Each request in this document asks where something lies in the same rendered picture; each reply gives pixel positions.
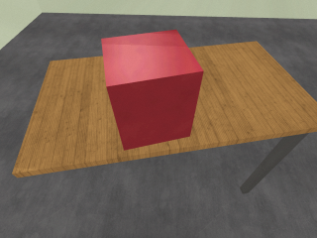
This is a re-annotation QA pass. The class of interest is carton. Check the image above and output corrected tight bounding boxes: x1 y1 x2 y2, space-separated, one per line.
101 30 204 151

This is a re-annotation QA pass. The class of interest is table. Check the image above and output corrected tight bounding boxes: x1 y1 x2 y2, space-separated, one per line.
12 41 317 194

